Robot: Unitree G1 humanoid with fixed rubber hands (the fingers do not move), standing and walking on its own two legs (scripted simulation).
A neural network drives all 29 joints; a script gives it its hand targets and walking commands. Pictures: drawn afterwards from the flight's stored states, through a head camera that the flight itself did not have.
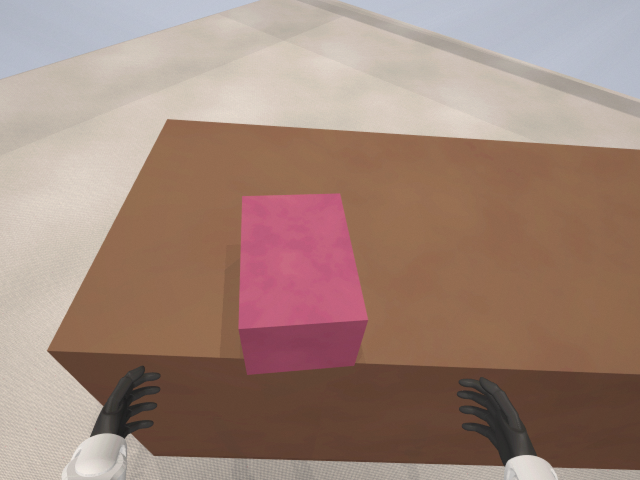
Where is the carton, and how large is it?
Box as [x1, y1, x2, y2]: [238, 193, 367, 374]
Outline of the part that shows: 339,193 242,196 238,328 247,374 345,366 354,364 366,325 367,317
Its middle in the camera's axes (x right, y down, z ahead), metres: -0.04 +0.07 +0.64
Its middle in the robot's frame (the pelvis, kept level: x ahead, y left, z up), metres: +0.42 +0.06 -0.05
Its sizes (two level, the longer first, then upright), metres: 0.255 0.171 0.145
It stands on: a pedestal, 0.66 m high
